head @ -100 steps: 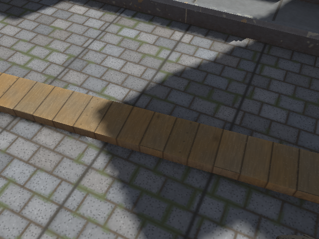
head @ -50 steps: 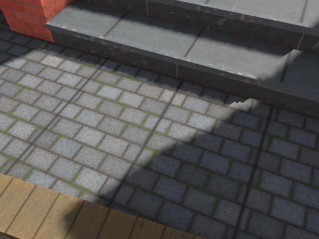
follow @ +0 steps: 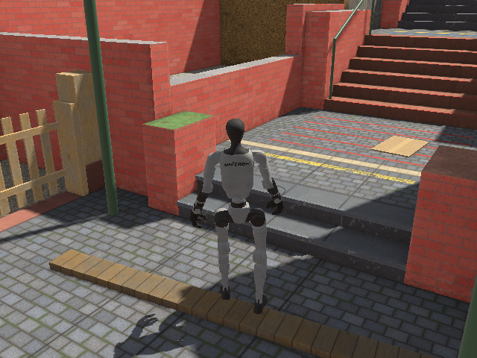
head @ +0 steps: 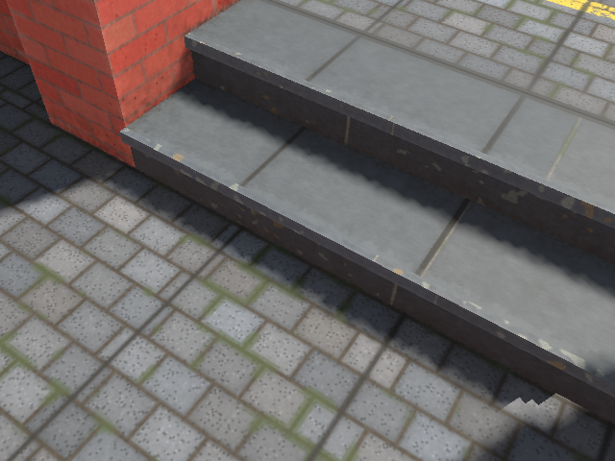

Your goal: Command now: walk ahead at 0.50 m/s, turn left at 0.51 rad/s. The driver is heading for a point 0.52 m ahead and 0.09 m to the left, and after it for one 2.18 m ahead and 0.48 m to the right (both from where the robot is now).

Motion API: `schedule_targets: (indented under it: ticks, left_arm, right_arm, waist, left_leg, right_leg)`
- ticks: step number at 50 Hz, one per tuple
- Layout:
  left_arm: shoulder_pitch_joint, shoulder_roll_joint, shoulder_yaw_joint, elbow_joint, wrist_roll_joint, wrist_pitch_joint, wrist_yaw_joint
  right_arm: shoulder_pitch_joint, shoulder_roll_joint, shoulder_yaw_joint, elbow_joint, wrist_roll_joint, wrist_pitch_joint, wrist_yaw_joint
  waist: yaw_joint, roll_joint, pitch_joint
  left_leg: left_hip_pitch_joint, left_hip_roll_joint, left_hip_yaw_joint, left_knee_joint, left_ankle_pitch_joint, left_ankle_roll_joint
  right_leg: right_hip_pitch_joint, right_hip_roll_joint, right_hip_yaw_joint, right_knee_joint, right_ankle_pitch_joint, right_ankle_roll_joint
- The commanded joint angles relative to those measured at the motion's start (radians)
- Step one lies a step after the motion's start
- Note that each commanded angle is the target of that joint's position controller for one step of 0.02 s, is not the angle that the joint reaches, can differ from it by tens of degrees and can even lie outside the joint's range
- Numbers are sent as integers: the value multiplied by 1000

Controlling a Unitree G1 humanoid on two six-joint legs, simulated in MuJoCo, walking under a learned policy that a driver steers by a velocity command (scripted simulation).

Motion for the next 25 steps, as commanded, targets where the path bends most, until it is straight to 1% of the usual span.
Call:
schedule_targets:
  ticks: [1,2,3,4,5,6,7,8,9,11,12,14,16,17,18,19,20,21,22,23,24,25]
  left_arm:
    - [-209,58,2,-129,12,-17,-4]
    - [-302,60,-8,-214,24,-15,1]
    - [-274,88,-15,-235,7,-21,2]
    - [-258,109,-18,-219,-14,-27,-2]
    - [-255,114,-20,-202,-4,-33,0]
    - [-273,115,-19,-189,22,-37,5]
    - [-314,96,-24,-193,40,-39,7]
    - [-357,87,-29,-198,46,-40,3]
    - [-398,72,-36,-207,49,-42,-2]
    - [-464,46,-51,-217,60,-45,-14]
    - [-484,29,-62,-222,64,-46,-21]
    - [-489,9,-74,-228,62,-46,-27]
    - [-482,22,-78,-239,57,-46,-27]
    - [-482,30,-80,-246,57,-48,-24]
    - [-477,39,-78,-247,58,-52,-20]
    - [-431,45,-74,-231,62,-57,-14]
    - [-343,56,-66,-196,66,-56,-7]
    - [-161,60,-63,-143,78,-52,-4]
    - [19,82,-62,-95,95,-41,-7]
    - [80,116,-47,-67,70,-17,-12]
    - [78,164,-19,-51,43,3,-9]
    - [41,135,-22,-62,47,15,-2]
  right_arm:
    - [278,-159,-70,84,-17,-1,-15]
    - [302,-277,-102,85,-36,-16,-26]
    - [234,-243,-83,37,-38,-54,-17]
    - [201,-181,-63,22,-23,-79,-15]
    - [194,-143,-54,23,-5,-95,-18]
    - [196,-114,-46,33,13,-101,-27]
    - [207,-95,-40,47,17,-102,-40]
    - [229,-81,-35,52,14,-103,-52]
    - [247,-85,-35,53,9,-106,-63]
    - [262,-114,-44,52,2,-111,-81]
    - [265,-119,-47,53,0,-111,-86]
    - [283,-99,-45,64,-5,-117,-87]
    - [308,-67,-41,73,0,-122,-89]
    - [322,-52,-39,78,4,-121,-91]
    - [337,-41,-38,84,7,-118,-94]
    - [341,-36,-39,86,7,-111,-95]
    - [345,-16,-35,87,3,-104,-93]
    - [300,8,-27,70,0,-100,-84]
    - [359,43,-12,58,9,-93,-75]
    - [488,13,-8,61,22,-94,-74]
    - [502,-21,-7,47,40,-92,-73]
    - [435,-49,-14,39,52,-86,-75]
  waist:
    - [-181,99,-60]
    - [-191,354,14]
    - [-130,290,11]
    - [-104,201,30]
    - [-88,135,38]
    - [-83,80,34]
    - [-84,67,26]
    - [-95,46,22]
    - [-102,25,20]
    - [-112,8,20]
    - [-118,14,24]
    - [-124,24,30]
    - [-123,38,38]
    - [-124,40,46]
    - [-123,28,51]
    - [-103,9,37]
    - [-66,-20,-3]
    - [30,-56,-81]
    - [66,-153,-228]
    - [27,-248,-308]
    - [21,-276,-321]
    - [23,-185,-249]
  left_leg:
    - [396,-68,32,-132,12,47]
    - [453,102,-400,-350,-269,168]
    - [419,195,-699,-451,-435,229]
    - [382,207,-688,-460,-396,216]
    - [364,170,-622,-433,-293,186]
    - [355,138,-567,-400,-200,158]
    - [342,115,-532,-378,-150,139]
    - [338,96,-516,-375,-132,133]
    - [338,86,-512,-375,-113,134]
    - [288,45,-480,-371,-112,124]
    - [228,23,-461,-368,-128,109]
    - [106,-3,-450,-336,-196,76]
    - [88,-13,-476,-272,-268,52]
    - [107,-18,-487,-229,-291,41]
    - [129,-25,-493,-176,-300,32]
    - [136,-42,-476,-90,-291,18]
    - [103,-77,-427,48,-295,-3]
    - [-69,-129,-347,305,-445,-32]
    - [-273,-142,-295,611,-642,-60]
    - [-411,-105,-287,742,-646,-99]
    - [-512,-51,-263,831,-589,-126]
    - [-557,-14,-225,857,-489,-135]
  right_leg:
    - [-280,-37,51,316,165,-82]
    - [-572,58,85,579,-98,-60]
    - [-641,55,254,645,-144,-89]
    - [-617,22,306,623,-112,-108]
    - [-584,5,320,573,-81,-106]
    - [-574,-8,333,486,-41,-90]
    - [-551,-13,340,412,-2,-71]
    - [-535,0,340,339,50,-55]
    - [-532,20,334,260,115,-43]
    - [-470,66,317,85,277,-39]
    - [-405,87,305,13,377,-45]
    - [-270,107,306,-47,549,-56]
    - [-226,91,346,-80,600,-62]
    - [-227,79,363,-111,601,-66]
    - [-224,69,368,-148,610,-71]
    - [-177,56,363,-190,641,-79]
    - [-69,36,356,-192,656,-85]
    - [169,-42,401,-116,697,-107]
    - [434,-217,501,76,1003,-160]
    - [557,-333,645,137,1045,-245]
    - [545,-381,795,49,570,-331]
    - [416,-357,854,-78,173,-340]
